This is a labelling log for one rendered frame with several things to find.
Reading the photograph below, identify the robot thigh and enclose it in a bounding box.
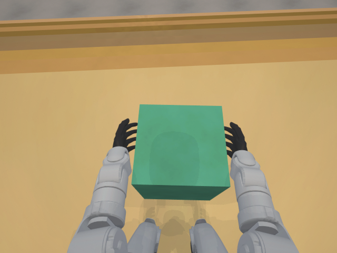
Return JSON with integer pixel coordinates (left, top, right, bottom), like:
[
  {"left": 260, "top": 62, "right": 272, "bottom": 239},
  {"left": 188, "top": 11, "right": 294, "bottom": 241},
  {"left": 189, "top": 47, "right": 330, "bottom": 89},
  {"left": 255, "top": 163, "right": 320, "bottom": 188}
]
[
  {"left": 189, "top": 223, "right": 228, "bottom": 253},
  {"left": 127, "top": 222, "right": 161, "bottom": 253}
]

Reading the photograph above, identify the right robot forearm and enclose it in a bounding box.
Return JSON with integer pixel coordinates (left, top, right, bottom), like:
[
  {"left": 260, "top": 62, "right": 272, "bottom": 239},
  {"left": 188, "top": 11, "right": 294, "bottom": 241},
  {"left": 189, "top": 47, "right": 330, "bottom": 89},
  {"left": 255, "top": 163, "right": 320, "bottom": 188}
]
[{"left": 230, "top": 150, "right": 295, "bottom": 245}]

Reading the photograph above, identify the left robot thigh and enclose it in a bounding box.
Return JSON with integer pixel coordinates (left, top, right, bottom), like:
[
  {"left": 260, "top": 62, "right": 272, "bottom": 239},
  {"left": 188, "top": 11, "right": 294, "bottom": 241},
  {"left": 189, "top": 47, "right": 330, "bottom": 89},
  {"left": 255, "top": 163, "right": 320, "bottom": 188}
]
[{"left": 127, "top": 222, "right": 161, "bottom": 253}]

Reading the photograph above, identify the left robot forearm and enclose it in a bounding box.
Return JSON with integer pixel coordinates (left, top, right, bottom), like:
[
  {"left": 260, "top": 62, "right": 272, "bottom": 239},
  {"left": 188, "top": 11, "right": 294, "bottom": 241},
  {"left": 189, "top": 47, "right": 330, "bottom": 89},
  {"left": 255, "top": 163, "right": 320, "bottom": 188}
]
[{"left": 67, "top": 147, "right": 132, "bottom": 253}]

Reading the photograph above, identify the right robot hand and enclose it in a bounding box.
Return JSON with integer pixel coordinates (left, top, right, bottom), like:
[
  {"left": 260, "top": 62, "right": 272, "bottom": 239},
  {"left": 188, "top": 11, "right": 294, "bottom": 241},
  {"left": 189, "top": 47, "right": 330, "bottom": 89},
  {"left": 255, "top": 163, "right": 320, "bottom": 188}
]
[{"left": 224, "top": 122, "right": 247, "bottom": 158}]

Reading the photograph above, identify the left robot upper arm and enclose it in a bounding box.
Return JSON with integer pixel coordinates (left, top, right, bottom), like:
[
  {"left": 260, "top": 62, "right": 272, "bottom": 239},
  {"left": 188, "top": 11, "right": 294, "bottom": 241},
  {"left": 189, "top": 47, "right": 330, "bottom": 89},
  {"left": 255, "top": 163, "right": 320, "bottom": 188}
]
[{"left": 68, "top": 226, "right": 128, "bottom": 253}]

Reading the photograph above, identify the left robot hand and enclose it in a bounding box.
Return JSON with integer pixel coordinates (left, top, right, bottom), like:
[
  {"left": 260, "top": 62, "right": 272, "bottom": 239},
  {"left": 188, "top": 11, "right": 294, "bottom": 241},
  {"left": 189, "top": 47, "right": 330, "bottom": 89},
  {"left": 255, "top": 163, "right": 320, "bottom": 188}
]
[{"left": 113, "top": 119, "right": 138, "bottom": 152}]

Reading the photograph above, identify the carton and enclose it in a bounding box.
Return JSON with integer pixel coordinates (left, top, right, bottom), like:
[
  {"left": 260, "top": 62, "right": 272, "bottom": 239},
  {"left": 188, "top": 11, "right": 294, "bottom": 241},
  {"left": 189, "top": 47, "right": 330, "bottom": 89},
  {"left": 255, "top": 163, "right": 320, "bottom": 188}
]
[{"left": 131, "top": 104, "right": 231, "bottom": 200}]

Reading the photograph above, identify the right robot upper arm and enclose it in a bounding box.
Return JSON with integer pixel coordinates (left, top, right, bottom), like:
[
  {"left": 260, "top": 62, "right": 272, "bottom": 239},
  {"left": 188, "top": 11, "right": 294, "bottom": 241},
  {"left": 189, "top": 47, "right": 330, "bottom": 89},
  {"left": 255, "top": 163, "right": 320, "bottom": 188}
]
[{"left": 237, "top": 230, "right": 299, "bottom": 253}]

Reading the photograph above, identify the right robot thigh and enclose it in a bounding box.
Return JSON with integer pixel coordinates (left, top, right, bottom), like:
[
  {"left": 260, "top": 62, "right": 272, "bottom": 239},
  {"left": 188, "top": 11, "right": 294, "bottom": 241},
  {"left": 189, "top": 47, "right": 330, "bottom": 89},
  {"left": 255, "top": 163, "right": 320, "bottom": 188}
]
[{"left": 189, "top": 223, "right": 228, "bottom": 253}]

